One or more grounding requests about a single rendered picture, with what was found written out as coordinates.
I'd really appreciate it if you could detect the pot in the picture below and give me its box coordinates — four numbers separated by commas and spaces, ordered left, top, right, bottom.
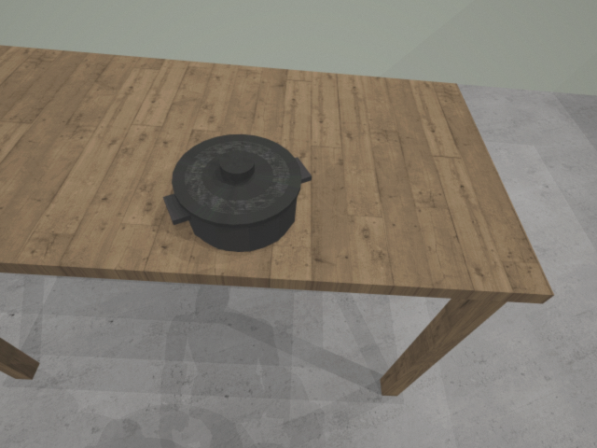
163, 157, 312, 252

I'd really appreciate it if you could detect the knob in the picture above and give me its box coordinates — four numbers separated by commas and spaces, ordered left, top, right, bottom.
219, 150, 255, 181

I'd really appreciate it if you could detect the table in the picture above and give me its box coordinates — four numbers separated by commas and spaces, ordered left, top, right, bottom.
0, 45, 554, 396

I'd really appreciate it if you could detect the lid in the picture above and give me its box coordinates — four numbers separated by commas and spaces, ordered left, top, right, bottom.
172, 134, 301, 229

